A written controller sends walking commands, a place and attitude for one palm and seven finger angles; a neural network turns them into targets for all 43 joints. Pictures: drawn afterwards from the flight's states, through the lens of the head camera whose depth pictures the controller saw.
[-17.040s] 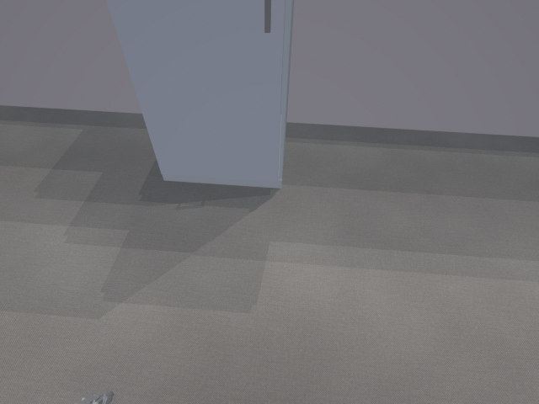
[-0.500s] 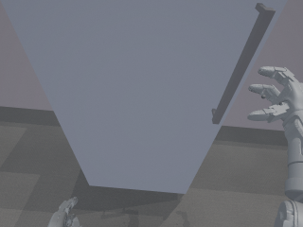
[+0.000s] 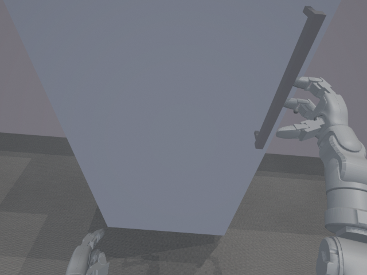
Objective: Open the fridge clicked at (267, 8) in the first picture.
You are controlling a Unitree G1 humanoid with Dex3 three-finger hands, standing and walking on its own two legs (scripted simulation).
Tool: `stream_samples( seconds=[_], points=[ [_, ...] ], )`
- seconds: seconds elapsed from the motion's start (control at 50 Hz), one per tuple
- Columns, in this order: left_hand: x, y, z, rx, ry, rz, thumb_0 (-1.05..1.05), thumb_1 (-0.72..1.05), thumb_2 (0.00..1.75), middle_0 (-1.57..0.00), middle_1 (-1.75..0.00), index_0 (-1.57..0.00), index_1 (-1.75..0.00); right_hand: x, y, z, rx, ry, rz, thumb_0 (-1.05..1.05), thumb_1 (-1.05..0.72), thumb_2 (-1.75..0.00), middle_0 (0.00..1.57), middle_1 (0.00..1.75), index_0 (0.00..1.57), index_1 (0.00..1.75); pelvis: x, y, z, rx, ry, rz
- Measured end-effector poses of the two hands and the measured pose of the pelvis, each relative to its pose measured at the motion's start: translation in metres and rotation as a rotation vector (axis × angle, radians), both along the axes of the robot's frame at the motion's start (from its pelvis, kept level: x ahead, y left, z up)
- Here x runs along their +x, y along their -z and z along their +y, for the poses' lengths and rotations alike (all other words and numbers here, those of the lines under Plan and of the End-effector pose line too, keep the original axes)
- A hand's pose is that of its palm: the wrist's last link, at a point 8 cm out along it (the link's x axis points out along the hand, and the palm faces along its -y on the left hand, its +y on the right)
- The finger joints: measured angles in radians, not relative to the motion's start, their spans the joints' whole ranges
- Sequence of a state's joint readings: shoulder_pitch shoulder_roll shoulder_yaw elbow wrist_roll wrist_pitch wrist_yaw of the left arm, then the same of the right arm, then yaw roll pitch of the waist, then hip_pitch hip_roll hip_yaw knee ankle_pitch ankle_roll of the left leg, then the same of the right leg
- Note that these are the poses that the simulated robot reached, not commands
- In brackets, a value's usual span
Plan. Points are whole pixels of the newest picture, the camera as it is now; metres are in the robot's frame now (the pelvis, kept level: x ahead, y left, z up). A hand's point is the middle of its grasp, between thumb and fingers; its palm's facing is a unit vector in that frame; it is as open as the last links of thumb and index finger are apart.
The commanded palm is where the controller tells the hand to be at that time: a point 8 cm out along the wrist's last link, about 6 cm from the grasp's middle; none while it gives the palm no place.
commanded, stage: feel for the door with the fingertips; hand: right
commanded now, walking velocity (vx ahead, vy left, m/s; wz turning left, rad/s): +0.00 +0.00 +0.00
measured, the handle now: (279, 90) +0.45 -0.17 +0.22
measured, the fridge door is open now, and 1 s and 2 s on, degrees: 0 0 0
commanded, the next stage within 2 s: slide the fingers in behind the handle in 0.16 s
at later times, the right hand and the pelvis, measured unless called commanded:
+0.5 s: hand (295, 109) +0.41 -0.20 +0.20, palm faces +0.07 +1.00 -0.01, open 13.9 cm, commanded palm +0.38 -0.24 +0.20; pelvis -0.01 +0.00 +0.00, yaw +0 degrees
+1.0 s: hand (291, 110) +0.41 -0.19 +0.20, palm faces +0.06 +1.00 -0.01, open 13.9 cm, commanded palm +0.38 -0.23 +0.20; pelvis +0.00 +0.00 +0.00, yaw +0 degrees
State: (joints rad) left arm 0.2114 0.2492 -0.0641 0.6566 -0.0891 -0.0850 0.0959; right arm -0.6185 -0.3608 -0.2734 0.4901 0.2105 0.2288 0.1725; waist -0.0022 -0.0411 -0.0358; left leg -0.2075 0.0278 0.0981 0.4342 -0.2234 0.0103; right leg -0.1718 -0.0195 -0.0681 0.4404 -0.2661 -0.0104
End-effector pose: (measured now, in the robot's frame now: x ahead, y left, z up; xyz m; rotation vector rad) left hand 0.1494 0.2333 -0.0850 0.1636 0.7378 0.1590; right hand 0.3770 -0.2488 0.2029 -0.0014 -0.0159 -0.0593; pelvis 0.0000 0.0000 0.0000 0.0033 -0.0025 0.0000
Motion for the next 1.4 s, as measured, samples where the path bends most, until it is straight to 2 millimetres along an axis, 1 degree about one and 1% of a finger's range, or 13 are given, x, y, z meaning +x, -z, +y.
stream_samples(
  seconds=[0.06,0.24,0.34,0.42,0.56,0.64,0.84,0.96,1.14,1.4],
  points=[
    [-0.009,0.003,0.005,0.006,-0.015,0.021,0.02,0.9,0.9,-0.2,-0.3,-0.21,-0.3,0.004,0.0,-0.001,-0.002,0.002,0.008,-0.01,0.5,-0.3,0.31,1.21,0.31,1.21,-0.001,0.0,0.001,0.0,-0.001,0.003],
    [-0.034,0.011,0.018,0.022,-0.046,0.085,0.02,0.9,0.9,-0.2,-0.3,-0.21,-0.3,0.004,-0.001,-0.001,-0.009,0.004,-0.005,-0.01,0.5,-0.3,0.33,1.23,0.32,1.22,-0.003,0.0,0.003,0.0,0.001,0.003],
    [-0.041,0.014,0.02,0.027,-0.046,0.103,0.02,0.9,0.9,-0.2,-0.3,-0.21,-0.3,0.005,-0.001,-0.001,-0.009,0.013,0.0,-0.01,0.5,-0.3,0.34,1.24,0.33,1.23,-0.006,0.0,0.004,0.0,0.007,0.004],
    [-0.043,0.014,0.02,0.019,-0.045,0.097,0.02,0.9,0.9,-0.2,-0.3,-0.21,-0.3,0.005,-0.001,0.0,-0.013,0.015,-0.003,-0.01,0.5,-0.3,0.34,1.24,0.32,1.23,-0.007,0.0,0.004,0.0,0.005,0.005],
    [-0.04,0.011,0.017,0.007,-0.045,0.067,0.02,0.9,0.9,-0.2,-0.3,-0.21,-0.3,0.003,0.0,0.001,-0.013,0.001,-0.01,-0.01,0.5,-0.3,0.32,1.23,0.31,1.22,-0.008,0.0,0.004,-0.001,-0.002,0.003],
    [-0.035,0.01,0.015,0.004,-0.037,0.055,0.02,0.9,0.9,-0.2,-0.3,-0.21,-0.3,0.004,0.002,0.007,-0.004,-0.02,-0.01,-0.01,0.5,-0.3,0.31,1.22,0.3,1.21,-0.008,0.0,0.004,-0.001,-0.003,0.004],
    [-0.022,0.006,0.013,0.008,-0.019,0.043,0.02,0.9,0.9,-0.2,-0.3,-0.21,-0.3,0.006,0.002,0.006,0.001,-0.002,-0.01,-0.01,0.5,-0.3,0.35,1.24,0.33,1.23,-0.005,0.0,0.004,0.0,0.001,0.011],
    [-0.015,0.007,0.009,0.004,-0.008,0.043,0.02,0.9,0.9,-0.2,-0.3,-0.21,-0.3,0.005,0.002,0.008,-0.01,0.0,-0.011,-0.01,0.5,-0.3,0.34,1.24,0.32,1.23,-0.003,0.0,0.002,0.0,0.004,0.012],
    [-0.008,0.005,0.005,-0.006,-0.009,0.031,0.02,0.9,0.9,-0.2,-0.3,-0.21,-0.3,0.005,0.002,0.006,-0.004,-0.012,-0.011,-0.01,0.5,-0.3,0.34,1.23,0.32,1.22,0.002,0.0,0.001,0.0,-0.004,0.009],
    [-0.003,0.001,0.008,0.003,-0.017,0.019,0.02,0.9,0.9,-0.2,-0.3,-0.21,-0.3,-0.004,0.004,-0.006,-0.009,0.001,-0.017,-0.01,0.5,-0.3,0.31,1.2,0.3,1.21,0.006,0.0,0.001,0.001,-0.008,0.001]
  ],
)
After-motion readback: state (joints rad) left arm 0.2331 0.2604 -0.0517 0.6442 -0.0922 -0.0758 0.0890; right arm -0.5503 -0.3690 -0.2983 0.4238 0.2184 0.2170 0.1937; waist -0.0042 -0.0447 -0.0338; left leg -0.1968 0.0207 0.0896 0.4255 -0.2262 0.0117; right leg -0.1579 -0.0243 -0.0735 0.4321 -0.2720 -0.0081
